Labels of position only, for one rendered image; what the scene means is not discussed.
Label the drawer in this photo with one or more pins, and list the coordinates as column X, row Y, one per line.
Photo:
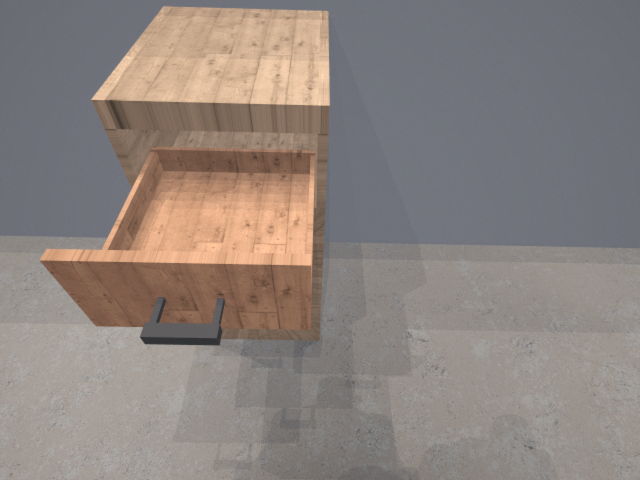
column 201, row 224

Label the handle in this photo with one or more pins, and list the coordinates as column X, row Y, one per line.
column 182, row 333

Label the cabinet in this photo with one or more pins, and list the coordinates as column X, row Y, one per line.
column 227, row 78

